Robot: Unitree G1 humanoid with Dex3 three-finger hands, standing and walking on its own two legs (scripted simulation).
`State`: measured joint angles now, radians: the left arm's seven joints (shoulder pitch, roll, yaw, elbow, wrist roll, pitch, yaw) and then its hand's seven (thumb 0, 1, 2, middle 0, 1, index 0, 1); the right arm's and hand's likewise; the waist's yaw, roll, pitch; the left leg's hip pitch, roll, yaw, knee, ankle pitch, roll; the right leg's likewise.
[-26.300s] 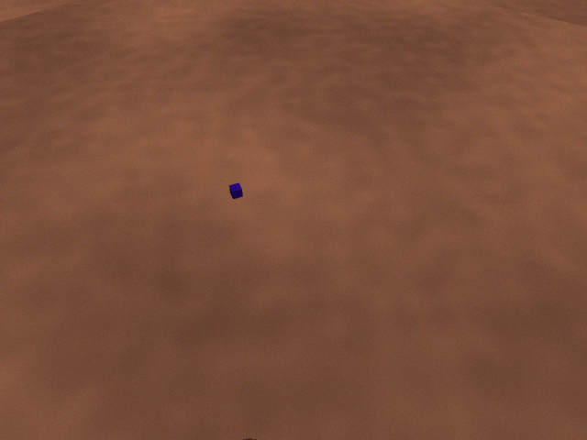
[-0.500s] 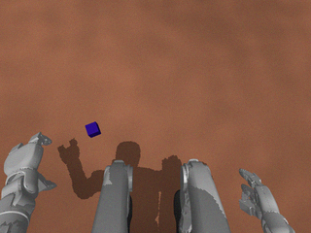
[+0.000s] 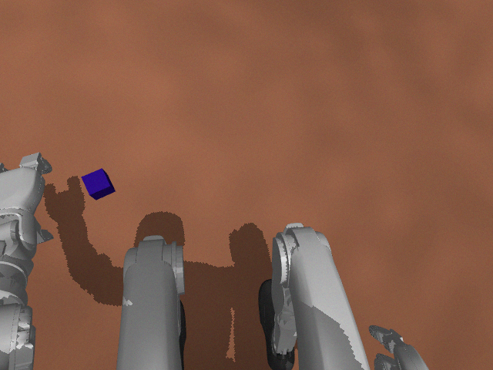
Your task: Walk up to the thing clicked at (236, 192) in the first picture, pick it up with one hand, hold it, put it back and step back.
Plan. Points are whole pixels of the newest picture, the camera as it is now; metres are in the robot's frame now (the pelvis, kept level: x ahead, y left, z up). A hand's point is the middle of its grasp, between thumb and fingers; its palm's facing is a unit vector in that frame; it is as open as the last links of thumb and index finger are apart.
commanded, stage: rise first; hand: left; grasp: from above
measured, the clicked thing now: (99, 184) +0.49 +0.30 -0.37
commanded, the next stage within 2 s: none
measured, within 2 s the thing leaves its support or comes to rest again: neither
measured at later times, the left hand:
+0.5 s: hand (57, 196) +0.42 +0.32 -0.22, palm faces -0.38 -0.20 -0.90, open 13.2 cm
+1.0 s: hand (64, 193) +0.43 +0.32 -0.24, palm faces -0.36 -0.22 -0.90, open 13.7 cm
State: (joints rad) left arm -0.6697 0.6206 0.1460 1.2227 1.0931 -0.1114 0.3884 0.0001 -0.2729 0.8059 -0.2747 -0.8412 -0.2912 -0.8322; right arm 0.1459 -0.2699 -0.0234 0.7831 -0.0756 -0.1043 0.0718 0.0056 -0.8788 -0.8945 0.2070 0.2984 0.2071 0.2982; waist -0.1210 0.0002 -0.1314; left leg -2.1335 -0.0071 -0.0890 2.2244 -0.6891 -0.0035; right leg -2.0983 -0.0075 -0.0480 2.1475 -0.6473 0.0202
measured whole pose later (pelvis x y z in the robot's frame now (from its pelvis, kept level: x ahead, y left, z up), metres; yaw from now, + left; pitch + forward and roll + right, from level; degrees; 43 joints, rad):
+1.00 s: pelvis +0.01 +0.00 -0.06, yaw -2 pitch +35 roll -7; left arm -0.89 0.71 0.26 1.51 1.08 -0.05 0.51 0.00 -0.47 0.93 -0.14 -1.01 -0.16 -1.00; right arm 0.13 -0.29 0.04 0.80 -0.15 -0.15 0.20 0.00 -0.90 -0.90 0.20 0.30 0.20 0.30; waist -0.20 -0.01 -0.04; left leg -2.30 -0.01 -0.13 2.43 -0.74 -0.01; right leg -2.27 0.00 -0.07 2.33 -0.68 0.03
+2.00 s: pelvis +0.01 +0.00 -0.07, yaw -4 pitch +33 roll -9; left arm -0.94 0.77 0.27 1.58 1.07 -0.04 0.50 0.00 -0.53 0.98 -0.12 -1.05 -0.13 -1.05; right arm 0.14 -0.31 0.08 0.80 -0.16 -0.19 0.26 0.00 -0.92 -0.91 0.20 0.30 0.20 0.30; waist -0.23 -0.01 -0.02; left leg -2.33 -0.01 -0.15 2.47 -0.73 -0.01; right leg -2.28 0.01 -0.09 2.35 -0.66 0.03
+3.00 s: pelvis +0.01 +0.00 -0.07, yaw -3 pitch +34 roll -8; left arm -1.12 0.76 0.18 1.67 1.06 0.01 0.53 0.00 -0.58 1.02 -0.11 -1.04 -0.11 -1.05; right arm 0.15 -0.31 0.09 0.81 -0.17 -0.22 0.26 0.00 -0.91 -0.90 0.20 0.30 0.20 0.30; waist -0.28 -0.01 -0.03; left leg -2.34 -0.01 -0.14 2.45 -0.72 -0.01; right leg -2.29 0.01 -0.09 2.34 -0.65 0.03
